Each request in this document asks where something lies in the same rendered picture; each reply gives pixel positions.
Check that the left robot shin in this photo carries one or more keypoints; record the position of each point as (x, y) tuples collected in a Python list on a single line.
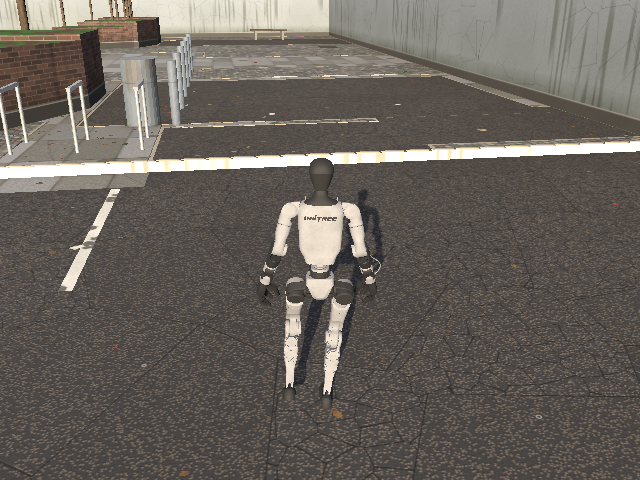
[(290, 354)]

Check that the robot left upper arm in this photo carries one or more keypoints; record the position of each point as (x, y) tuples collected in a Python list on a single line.
[(289, 210)]

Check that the robot right upper arm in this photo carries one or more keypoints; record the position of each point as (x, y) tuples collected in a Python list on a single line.
[(352, 212)]

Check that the robot left hand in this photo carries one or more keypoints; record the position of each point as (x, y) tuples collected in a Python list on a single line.
[(262, 290)]

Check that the robot left forearm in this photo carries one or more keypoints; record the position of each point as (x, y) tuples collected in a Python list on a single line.
[(270, 266)]

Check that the robot right hand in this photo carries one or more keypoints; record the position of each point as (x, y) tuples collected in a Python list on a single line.
[(372, 288)]

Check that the robot right thigh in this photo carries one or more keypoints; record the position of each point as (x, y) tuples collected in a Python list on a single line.
[(340, 303)]

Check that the robot right forearm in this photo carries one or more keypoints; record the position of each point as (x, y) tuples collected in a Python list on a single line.
[(366, 267)]

